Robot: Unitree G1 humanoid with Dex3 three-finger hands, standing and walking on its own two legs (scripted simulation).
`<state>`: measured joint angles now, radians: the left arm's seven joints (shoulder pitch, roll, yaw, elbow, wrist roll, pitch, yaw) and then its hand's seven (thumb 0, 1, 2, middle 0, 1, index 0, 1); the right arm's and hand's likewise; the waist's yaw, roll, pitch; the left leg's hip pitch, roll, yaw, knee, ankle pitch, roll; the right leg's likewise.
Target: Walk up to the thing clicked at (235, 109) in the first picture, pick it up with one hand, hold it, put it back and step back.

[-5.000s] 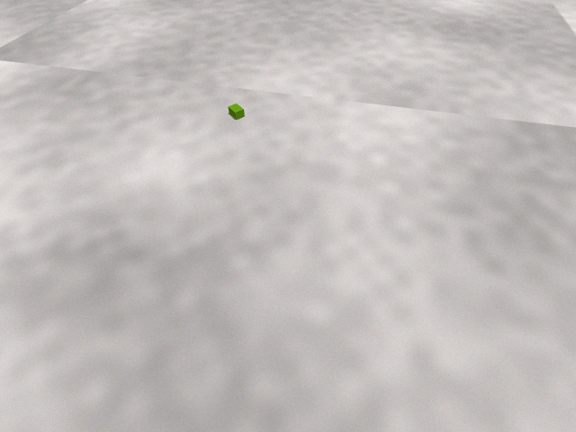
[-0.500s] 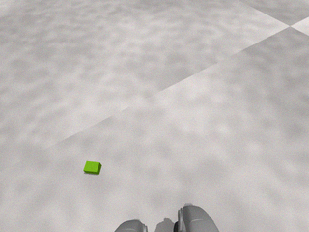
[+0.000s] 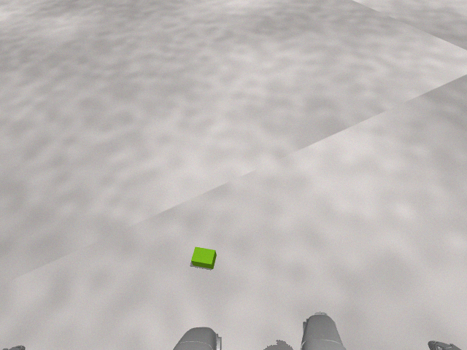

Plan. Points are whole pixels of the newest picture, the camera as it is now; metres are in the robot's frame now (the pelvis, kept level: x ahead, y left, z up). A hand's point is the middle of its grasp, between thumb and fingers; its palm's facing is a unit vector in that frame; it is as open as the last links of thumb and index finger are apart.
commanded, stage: walk up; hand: left
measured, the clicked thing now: (204, 257) +0.54 +0.21 -0.68
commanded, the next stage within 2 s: none
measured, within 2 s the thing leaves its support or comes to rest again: neither
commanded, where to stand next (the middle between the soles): +0.10 +0.01 m, yaw -5 degrees
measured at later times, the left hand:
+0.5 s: hand (104, 323) +0.17 +0.29 -0.13, palm faces -0.16 -0.93 -0.33, open 7.4 cm
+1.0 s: hand (112, 317) +0.18 +0.26 -0.09, palm faces -0.12 -0.92 -0.36, open 7.4 cm
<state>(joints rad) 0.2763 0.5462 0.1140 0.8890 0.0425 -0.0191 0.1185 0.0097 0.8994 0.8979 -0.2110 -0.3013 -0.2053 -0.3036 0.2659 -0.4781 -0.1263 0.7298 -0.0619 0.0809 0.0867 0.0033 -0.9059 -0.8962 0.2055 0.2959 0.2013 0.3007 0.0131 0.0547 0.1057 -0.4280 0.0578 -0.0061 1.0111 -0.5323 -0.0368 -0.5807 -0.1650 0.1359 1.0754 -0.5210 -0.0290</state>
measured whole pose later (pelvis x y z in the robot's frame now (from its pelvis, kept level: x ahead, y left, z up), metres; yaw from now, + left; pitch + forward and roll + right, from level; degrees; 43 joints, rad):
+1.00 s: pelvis +0.04 +0.01 +0.05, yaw -7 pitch -3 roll +1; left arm 0.08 0.39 0.05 0.98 0.02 0.04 -0.03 0.01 0.91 0.90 -0.21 -0.30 -0.20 -0.30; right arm 0.15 -0.38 -0.02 1.02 -0.01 -0.03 -0.02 0.01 -0.90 -0.90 0.21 0.30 0.21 0.30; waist 0.00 -0.03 0.11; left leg -0.29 0.04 -0.02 0.61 -0.30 -0.01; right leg -0.31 0.02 0.02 0.66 -0.30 -0.04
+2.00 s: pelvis +0.04 +0.03 +0.06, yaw -4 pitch -1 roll +0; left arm 0.12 0.37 0.06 1.00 0.03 0.06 -0.04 0.01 0.91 0.90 -0.21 -0.30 -0.20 -0.30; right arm 0.14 -0.38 -0.02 1.03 -0.02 -0.03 -0.01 0.01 -0.90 -0.90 0.21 0.30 0.21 0.30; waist 0.01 -0.02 0.09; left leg -0.29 0.02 -0.07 0.54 -0.23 -0.04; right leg -0.27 0.00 -0.02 0.55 -0.25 -0.01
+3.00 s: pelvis +0.08 +0.04 +0.07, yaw -5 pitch -1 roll +0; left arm 0.08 0.35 0.02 1.15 0.01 -0.01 0.00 0.01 0.91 0.90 -0.21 -0.30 -0.20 -0.30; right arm 0.06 -0.35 0.00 1.13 -0.01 -0.01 0.01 0.01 -0.90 -0.90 0.21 0.30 0.20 0.30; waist 0.01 0.00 0.05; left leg -0.11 0.01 -0.04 0.32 -0.19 -0.02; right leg -0.10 -0.02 0.00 0.31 -0.20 0.02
